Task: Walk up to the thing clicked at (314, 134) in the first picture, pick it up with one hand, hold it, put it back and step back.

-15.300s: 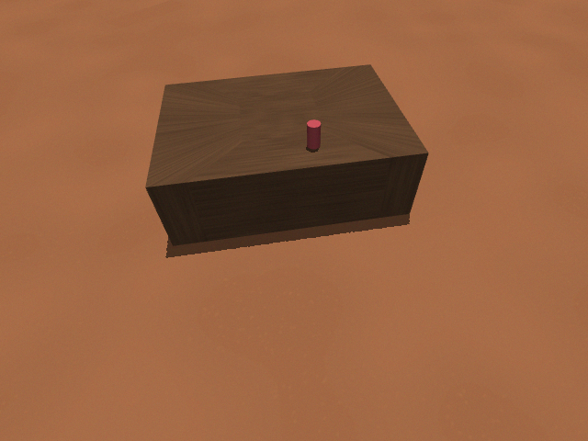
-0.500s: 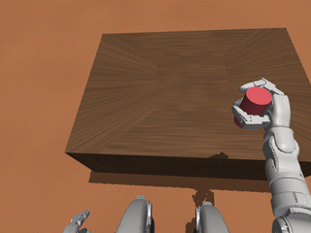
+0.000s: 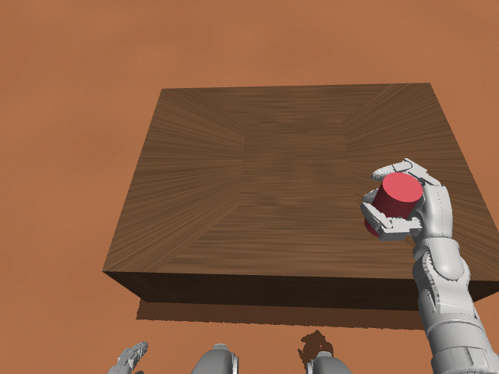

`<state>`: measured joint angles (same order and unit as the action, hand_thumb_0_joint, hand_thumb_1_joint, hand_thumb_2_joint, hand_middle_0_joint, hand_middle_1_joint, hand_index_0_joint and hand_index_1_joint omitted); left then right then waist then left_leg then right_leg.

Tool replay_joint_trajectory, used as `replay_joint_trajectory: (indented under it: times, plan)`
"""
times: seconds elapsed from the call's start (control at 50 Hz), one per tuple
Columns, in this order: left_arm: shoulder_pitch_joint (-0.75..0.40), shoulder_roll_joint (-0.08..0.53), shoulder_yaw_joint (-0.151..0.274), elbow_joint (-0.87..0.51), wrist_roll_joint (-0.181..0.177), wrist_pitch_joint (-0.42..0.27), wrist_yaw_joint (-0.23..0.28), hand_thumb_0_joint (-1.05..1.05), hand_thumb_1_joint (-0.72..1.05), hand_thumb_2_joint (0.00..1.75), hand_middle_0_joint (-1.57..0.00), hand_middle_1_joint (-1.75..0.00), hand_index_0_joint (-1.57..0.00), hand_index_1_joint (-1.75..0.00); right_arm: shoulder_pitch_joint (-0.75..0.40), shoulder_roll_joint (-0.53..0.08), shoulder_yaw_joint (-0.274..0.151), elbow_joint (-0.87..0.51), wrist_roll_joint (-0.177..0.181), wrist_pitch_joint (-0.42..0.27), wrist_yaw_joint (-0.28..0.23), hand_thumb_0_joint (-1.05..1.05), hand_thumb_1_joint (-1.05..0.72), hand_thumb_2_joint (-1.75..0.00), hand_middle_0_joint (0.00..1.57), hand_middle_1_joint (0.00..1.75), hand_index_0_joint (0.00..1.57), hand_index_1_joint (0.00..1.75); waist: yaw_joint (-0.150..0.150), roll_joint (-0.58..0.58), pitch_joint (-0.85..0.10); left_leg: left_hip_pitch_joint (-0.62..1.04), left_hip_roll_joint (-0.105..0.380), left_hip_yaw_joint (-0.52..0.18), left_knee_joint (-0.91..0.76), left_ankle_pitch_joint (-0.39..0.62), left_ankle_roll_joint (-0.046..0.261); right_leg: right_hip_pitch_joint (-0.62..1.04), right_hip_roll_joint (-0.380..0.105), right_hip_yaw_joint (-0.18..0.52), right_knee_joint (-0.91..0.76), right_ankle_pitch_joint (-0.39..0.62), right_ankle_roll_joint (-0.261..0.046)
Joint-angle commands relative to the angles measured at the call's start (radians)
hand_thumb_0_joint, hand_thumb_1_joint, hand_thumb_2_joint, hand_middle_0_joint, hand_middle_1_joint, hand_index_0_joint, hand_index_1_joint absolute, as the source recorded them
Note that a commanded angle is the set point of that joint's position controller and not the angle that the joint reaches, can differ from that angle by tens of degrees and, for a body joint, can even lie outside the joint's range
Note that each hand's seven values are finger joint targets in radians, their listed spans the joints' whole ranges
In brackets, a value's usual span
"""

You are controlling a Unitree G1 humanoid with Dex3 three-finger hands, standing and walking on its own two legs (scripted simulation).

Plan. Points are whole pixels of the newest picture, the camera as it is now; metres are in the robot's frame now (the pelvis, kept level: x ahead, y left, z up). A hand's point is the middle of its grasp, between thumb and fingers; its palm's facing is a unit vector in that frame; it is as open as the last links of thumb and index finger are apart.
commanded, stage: lift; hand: right
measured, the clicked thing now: (390, 207) +0.37 -0.18 +0.04
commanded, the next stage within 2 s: hold in 0.40 s
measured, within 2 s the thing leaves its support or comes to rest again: neither
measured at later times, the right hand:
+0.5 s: hand (390, 205) +0.36 -0.17 +0.07, palm faces +0.07 +1.00 +0.01, open 7.8 cm
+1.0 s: hand (396, 211) +0.34 -0.17 +0.08, palm faces +0.07 +1.00 +0.00, open 7.8 cm
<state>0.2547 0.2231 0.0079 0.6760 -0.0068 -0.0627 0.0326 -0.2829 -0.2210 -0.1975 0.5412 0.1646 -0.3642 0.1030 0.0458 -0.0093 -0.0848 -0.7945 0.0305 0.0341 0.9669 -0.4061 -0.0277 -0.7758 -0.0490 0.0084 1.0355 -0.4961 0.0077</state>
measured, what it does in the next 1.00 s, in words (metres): stands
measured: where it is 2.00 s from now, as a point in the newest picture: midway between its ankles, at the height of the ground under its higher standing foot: outside the picture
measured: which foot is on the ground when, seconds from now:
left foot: down 0.00-1.00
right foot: down 0.00-1.00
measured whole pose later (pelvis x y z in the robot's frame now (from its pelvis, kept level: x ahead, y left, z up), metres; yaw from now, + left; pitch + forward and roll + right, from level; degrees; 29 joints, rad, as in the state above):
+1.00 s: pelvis +0.01 +0.00 +0.02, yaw +0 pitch +8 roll +1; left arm 0.23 0.21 0.00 0.68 -0.02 -0.05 0.05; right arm -0.13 -0.20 -0.15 0.40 0.19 -0.33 0.10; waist 0.01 -0.01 -0.06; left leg -0.61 0.03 0.03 0.84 -0.37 -0.03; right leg -0.58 -0.05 0.00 0.89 -0.45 0.01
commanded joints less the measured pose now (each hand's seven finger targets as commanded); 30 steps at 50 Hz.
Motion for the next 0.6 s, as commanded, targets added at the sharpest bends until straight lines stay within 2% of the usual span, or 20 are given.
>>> replay_joint_trajectory:
  times: [0.0, 0.04, 0.06, 0.08, 0.1, 0.16, 0.2, 0.22, 0.28, 0.3, 0.36, 0.38, 0.4, 0.44, 0.46, 0.48, 0.52, 0.54, 0.56, 0.58]
  plan:
    - [0.024, 0.142, 0.054, -0.107, -0.001, -0.034, 0.011, 0.0, 0.9, 0.88, -0.19, -0.29, -0.19, -0.28, -0.28, -0.138, -0.042, -0.251, 0.024, -0.084, -0.001, 0.0, -0.42, -1.32, 1.35, 1.44, 1.38, 1.44, -0.002, -0.022, -0.345, 0.255, -0.031, 0.008, -0.129, 0.248, 0.042, 0.181, 0.032, 0.006, -0.181, 0.279, -0.012]
    - [0.026, 0.142, 0.053, -0.109, -0.002, -0.033, 0.012, 0.0, 0.9, 0.88, -0.19, -0.29, -0.19, -0.28, -0.265, -0.136, -0.032, -0.266, 0.021, -0.082, -0.002, 0.0, -0.42, -1.32, 1.35, 1.44, 1.38, 1.44, -0.004, -0.022, -0.35, 0.273, -0.031, 0.004, -0.135, 0.273, 0.041, 0.196, 0.033, 0.001, -0.182, 0.303, -0.013]
    - [0.023, 0.143, 0.053, -0.107, -0.003, -0.031, 0.013, 0.0, 0.91, 0.87, -0.19, -0.29, -0.2, -0.28, -0.269, -0.148, -0.042, -0.266, 0.018, -0.082, -0.005, 0.0, -0.42, -1.32, 1.36, 1.44, 1.38, 1.45, -0.006, -0.02, -0.329, 0.282, -0.03, 0.0, -0.147, 0.26, 0.039, 0.188, 0.035, -0.002, -0.189, 0.283, -0.015]
    - [0.028, 0.143, 0.055, -0.106, -0.003, -0.032, 0.014, 0.0, 0.91, 0.87, -0.18, -0.29, -0.19, -0.28, -0.252, -0.129, -0.031, -0.257, 0.019, -0.081, -0.003, 0.0, -0.42, -1.31, 1.35, 1.44, 1.38, 1.44, -0.001, -0.002, -0.34, 0.279, -0.03, 0.003, -0.14, 0.286, 0.039, 0.204, 0.033, 0.0, -0.187, 0.314, -0.014]
    - [0.023, 0.142, 0.053, -0.105, -0.003, -0.031, 0.014, 0.0, 0.91, 0.87, -0.18, -0.29, -0.19, -0.28, -0.26, -0.125, -0.022, -0.252, 0.019, -0.08, 0.001, 0.0, -0.44, -1.31, 1.36, 1.44, 1.38, 1.44, 0.005, -0.023, -0.309, 0.266, -0.031, 0.005, -0.146, 0.27, 0.041, 0.193, 0.032, 0.001, -0.197, 0.302, -0.012]
    - [0.02, 0.147, 0.057, -0.106, -0.003, -0.03, 0.015, 0.0, 0.91, 0.87, -0.19, -0.29, -0.19, -0.28, -0.268, -0.134, -0.026, -0.292, 0.022, -0.081, 0.004, 0.0, -0.44, -1.32, 1.37, 1.45, 1.4, 1.45, -0.004, -0.047, -0.331, 0.262, -0.033, 0.007, -0.153, 0.263, 0.043, 0.241, 0.029, 0.005, -0.211, 0.308, -0.007]
    - [0.01, 0.146, 0.056, -0.109, -0.004, -0.03, 0.016, 0.0, 0.91, 0.87, -0.19, -0.29, -0.19, -0.28, -0.214, -0.122, -0.024, -0.279, 0.025, -0.078, 0.007, 0.0, -0.46, -1.31, 1.37, 1.44, 1.39, 1.44, -0.013, -0.019, -0.325, 0.281, -0.032, 0.011, -0.153, 0.273, 0.043, 0.237, 0.028, 0.007, -0.216, 0.319, -0.007]
    - [0.013, 0.146, 0.055, -0.107, -0.004, -0.03, 0.017, 0.0, 0.91, 0.87, -0.19, -0.29, -0.2, -0.28, -0.235, -0.131, -0.026, -0.295, 0.028, -0.079, 0.009, 0.0, -0.45, -1.31, 1.36, 1.44, 1.39, 1.44, -0.01, -0.028, -0.331, 0.281, -0.033, 0.009, -0.157, 0.282, 0.042, 0.247, 0.027, 0.006, -0.218, 0.334, -0.006]
    - [0.001, 0.144, 0.055, -0.111, -0.005, -0.03, 0.017, 0.0, 0.91, 0.87, -0.19, -0.29, -0.2, -0.28, -0.217, -0.116, -0.019, -0.292, 0.031, -0.075, 0.007, 0.0, -0.46, -1.32, 1.37, 1.45, 1.39, 1.45, -0.01, -0.014, -0.3, 0.289, -0.032, 0.008, -0.171, 0.265, 0.04, 0.242, 0.029, 0.002, -0.226, 0.305, -0.01]
    - [0.001, 0.139, 0.053, -0.111, -0.006, -0.03, 0.019, 0.0, 0.91, 0.87, -0.19, -0.29, -0.19, -0.28, -0.22, -0.119, -0.029, -0.284, 0.035, -0.073, 0.006, 0.0, -0.46, -1.32, 1.37, 1.45, 1.39, 1.45, -0.007, -0.004, -0.291, 0.301, -0.031, 0.006, -0.177, 0.27, 0.038, 0.229, 0.032, -0.001, -0.225, 0.305, -0.013]
    - [-0.002, 0.14, 0.055, -0.116, -0.005, -0.028, 0.019, 0.0, 0.91, 0.87, -0.19, -0.29, -0.2, -0.28, -0.225, -0.134, -0.034, -0.325, 0.03, -0.073, 0.004, 0.0, -0.47, -1.32, 1.37, 1.45, 1.39, 1.45, -0.017, -0.02, -0.312, 0.315, -0.029, 0.002, -0.184, 0.272, 0.038, 0.245, 0.034, -0.005, -0.231, 0.305, -0.014]
    - [-0.007, 0.137, 0.053, -0.116, -0.006, -0.029, 0.02, 0.0, 0.91, 0.87, -0.19, -0.29, -0.2, -0.28, -0.188, -0.119, -0.02, -0.305, 0.029, -0.07, 0.004, 0.0, -0.49, -1.31, 1.37, 1.44, 1.39, 1.44, -0.019, -0.005, -0.297, 0.323, -0.029, 0.001, -0.188, 0.273, 0.036, 0.244, 0.035, -0.006, -0.233, 0.302, -0.015]
    - [-0.008, 0.139, 0.055, -0.117, -0.007, -0.03, 0.022, 0.0, 0.91, 0.87, -0.19, -0.29, -0.2, -0.28, -0.192, -0.099, -0.01, -0.279, 0.032, -0.066, 0.008, 0.0, -0.5, -1.31, 1.37, 1.44, 1.39, 1.44, 0.0, 0.02, -0.281, 0.304, -0.03, 0.004, -0.189, 0.27, 0.035, 0.239, 0.033, -0.004, -0.231, 0.299, -0.018]
    - [-0.011, 0.135, 0.048, -0.115, -0.006, -0.029, 0.019, 0.0, 0.91, 0.88, -0.19, -0.29, -0.2, -0.28, -0.188, -0.12, -0.019, -0.314, 0.031, -0.07, 0.007, 0.0, -0.5, -1.32, 1.38, 1.45, 1.4, 1.45, -0.022, -0.023, -0.293, 0.315, -0.029, 0.006, -0.182, 0.288, 0.039, 0.264, 0.031, -0.002, -0.239, 0.333, -0.009]
    - [-0.012, 0.14, 0.055, -0.114, -0.005, -0.026, 0.022, 0.0, 0.91, 0.87, -0.19, -0.29, -0.2, -0.28, -0.248, -0.153, -0.032, -0.399, 0.031, -0.077, 0.007, 0.0, -0.49, -1.33, 1.38, 1.46, 1.41, 1.46, -0.025, -0.063, -0.338, 0.321, -0.028, 0.0, -0.185, 0.292, 0.038, 0.295, 0.032, -0.005, -0.237, 0.336, -0.008]
    - [-0.001, 0.141, 0.056, -0.114, -0.006, -0.027, 0.023, 0.0, 0.91, 0.88, -0.19, -0.29, -0.2, -0.28, -0.178, -0.108, -0.018, -0.283, 0.03, -0.063, 0.008, 0.0, -0.5, -1.33, 1.39, 1.46, 1.41, 1.46, -0.003, -0.001, -0.302, 0.32, -0.031, 0.007, -0.189, 0.299, 0.037, 0.272, 0.032, -0.001, -0.238, 0.341, -0.012]
    - [-0.012, 0.133, 0.05, -0.111, -0.006, -0.029, 0.019, 0.0, 0.91, 0.88, -0.19, -0.3, -0.2, -0.29, -0.155, -0.097, -0.011, -0.305, 0.036, -0.064, 0.007, 0.0, -0.46, -1.32, 1.39, 1.46, 1.41, 1.46, -0.02, 0.001, -0.287, 0.332, -0.028, 0.007, -0.185, 0.31, 0.037, 0.262, 0.032, -0.003, -0.242, 0.354, -0.01]
    - [-0.017, 0.131, 0.048, -0.113, -0.005, -0.027, 0.022, 0.0, 0.91, 0.88, -0.19, -0.3, -0.2, -0.29, -0.186, -0.115, -0.019, -0.335, 0.037, -0.067, 0.009, 0.0, -0.44, -1.32, 1.38, 1.45, 1.4, 1.45, -0.022, -0.029, -0.289, 0.326, -0.028, 0.005, -0.188, 0.306, 0.038, 0.271, 0.032, -0.006, -0.241, 0.355, -0.009]
    - [-0.007, 0.138, 0.053, -0.112, -0.006, -0.025, 0.023, 0.0, 0.91, 0.88, -0.19, -0.3, -0.2, -0.29, -0.174, -0.104, -0.012, -0.318, 0.036, -0.064, 0.01, 0.0, -0.46, -1.32, 1.39, 1.45, 1.4, 1.45, -0.01, -0.01, -0.307, 0.333, -0.029, 0.007, -0.187, 0.325, 0.037, 0.288, 0.03, -0.003, -0.238, 0.375, -0.01]
    - [-0.007, 0.143, 0.056, -0.116, -0.006, -0.025, 0.024, 0.0, 0.91, 0.88, -0.19, -0.3, -0.2, -0.29, -0.196, -0.121, -0.023, -0.358, 0.037, -0.065, 0.012, 0.0, -0.43, -1.31, 1.38, 1.44, 1.4, 1.44, -0.015, -0.021, -0.323, 0.332, -0.03, 0.007, -0.188, 0.322, 0.038, 0.293, 0.03, -0.002, -0.244, 0.377, -0.009]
